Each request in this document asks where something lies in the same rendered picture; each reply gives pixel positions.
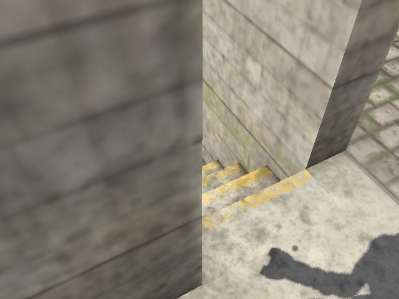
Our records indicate stairs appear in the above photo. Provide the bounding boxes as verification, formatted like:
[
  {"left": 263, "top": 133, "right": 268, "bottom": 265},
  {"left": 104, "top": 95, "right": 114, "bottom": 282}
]
[{"left": 202, "top": 160, "right": 280, "bottom": 218}]

